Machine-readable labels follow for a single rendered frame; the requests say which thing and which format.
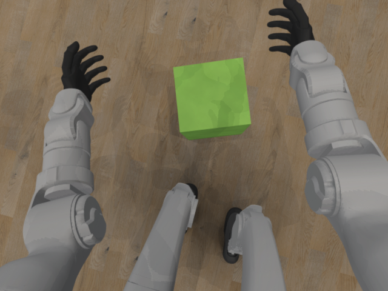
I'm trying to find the robot left upper arm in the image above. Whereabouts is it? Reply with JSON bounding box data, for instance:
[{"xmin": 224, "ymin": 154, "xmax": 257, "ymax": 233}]
[{"xmin": 0, "ymin": 193, "xmax": 106, "ymax": 291}]

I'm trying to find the robot right forearm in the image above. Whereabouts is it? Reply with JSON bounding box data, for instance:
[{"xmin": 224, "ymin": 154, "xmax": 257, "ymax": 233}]
[{"xmin": 289, "ymin": 40, "xmax": 388, "ymax": 163}]

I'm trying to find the robot left hand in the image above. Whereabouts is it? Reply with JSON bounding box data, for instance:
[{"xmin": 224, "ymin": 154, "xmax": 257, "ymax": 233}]
[{"xmin": 61, "ymin": 41, "xmax": 110, "ymax": 101}]

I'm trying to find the right robot shin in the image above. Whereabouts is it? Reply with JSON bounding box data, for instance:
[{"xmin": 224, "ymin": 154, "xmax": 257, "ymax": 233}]
[{"xmin": 228, "ymin": 205, "xmax": 272, "ymax": 255}]

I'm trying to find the robot right hand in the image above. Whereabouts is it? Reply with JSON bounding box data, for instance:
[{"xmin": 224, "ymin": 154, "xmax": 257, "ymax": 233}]
[{"xmin": 267, "ymin": 0, "xmax": 315, "ymax": 56}]

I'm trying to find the carton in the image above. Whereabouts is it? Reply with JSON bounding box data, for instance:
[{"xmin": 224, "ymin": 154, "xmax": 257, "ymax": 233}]
[{"xmin": 173, "ymin": 58, "xmax": 251, "ymax": 140}]

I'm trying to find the robot left forearm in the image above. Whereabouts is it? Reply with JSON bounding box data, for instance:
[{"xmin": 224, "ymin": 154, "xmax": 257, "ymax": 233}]
[{"xmin": 23, "ymin": 89, "xmax": 95, "ymax": 250}]

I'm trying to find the robot right upper arm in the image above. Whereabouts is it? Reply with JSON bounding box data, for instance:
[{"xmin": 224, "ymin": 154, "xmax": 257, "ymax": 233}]
[{"xmin": 304, "ymin": 154, "xmax": 388, "ymax": 291}]

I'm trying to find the robot left thigh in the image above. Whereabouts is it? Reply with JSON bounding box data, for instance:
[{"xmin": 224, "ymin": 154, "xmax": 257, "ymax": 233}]
[{"xmin": 123, "ymin": 189, "xmax": 198, "ymax": 291}]

